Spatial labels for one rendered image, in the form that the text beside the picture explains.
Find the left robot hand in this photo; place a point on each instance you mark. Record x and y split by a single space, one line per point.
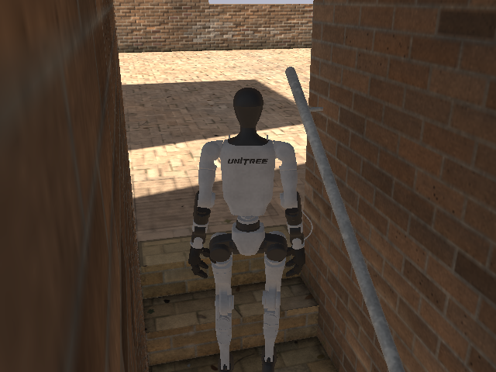
196 262

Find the robot right forearm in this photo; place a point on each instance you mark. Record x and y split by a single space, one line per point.
295 227

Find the right robot hand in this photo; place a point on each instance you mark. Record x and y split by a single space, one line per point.
298 261

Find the right robot foot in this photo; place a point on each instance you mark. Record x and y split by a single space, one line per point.
268 366

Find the robot left upper arm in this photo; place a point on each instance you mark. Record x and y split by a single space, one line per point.
206 174

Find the robot left forearm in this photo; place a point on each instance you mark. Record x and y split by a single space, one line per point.
200 225

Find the robot right upper arm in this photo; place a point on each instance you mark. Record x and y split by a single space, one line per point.
289 175

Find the robot torso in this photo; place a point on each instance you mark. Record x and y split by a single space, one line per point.
247 185

